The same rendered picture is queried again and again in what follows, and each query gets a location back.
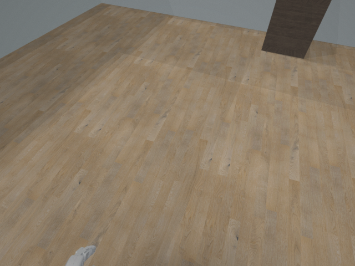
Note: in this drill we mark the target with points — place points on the left robot hand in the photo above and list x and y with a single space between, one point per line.
81 255

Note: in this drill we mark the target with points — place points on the cabinet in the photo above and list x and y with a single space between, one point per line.
293 26

